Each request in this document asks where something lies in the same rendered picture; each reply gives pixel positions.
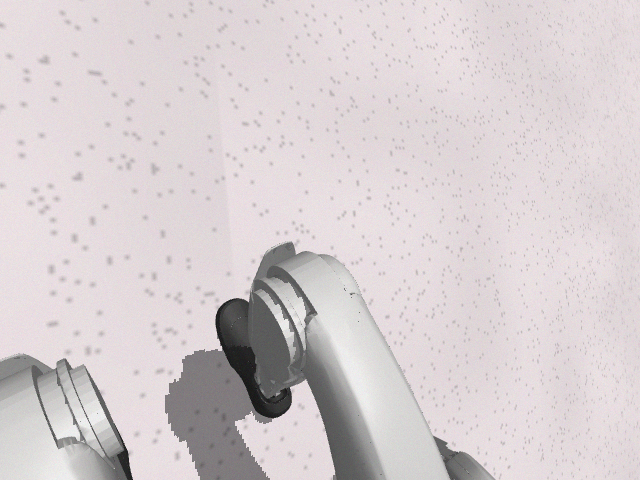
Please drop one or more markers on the left robot foot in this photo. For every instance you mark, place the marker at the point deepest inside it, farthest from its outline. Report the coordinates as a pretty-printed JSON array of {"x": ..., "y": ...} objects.
[{"x": 124, "y": 460}]

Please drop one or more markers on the right robot foot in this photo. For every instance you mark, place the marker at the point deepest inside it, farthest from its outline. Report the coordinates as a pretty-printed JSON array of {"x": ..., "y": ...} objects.
[{"x": 232, "y": 329}]

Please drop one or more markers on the right robot hand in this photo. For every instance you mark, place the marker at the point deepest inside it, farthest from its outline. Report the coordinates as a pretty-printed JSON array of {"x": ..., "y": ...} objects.
[{"x": 461, "y": 466}]

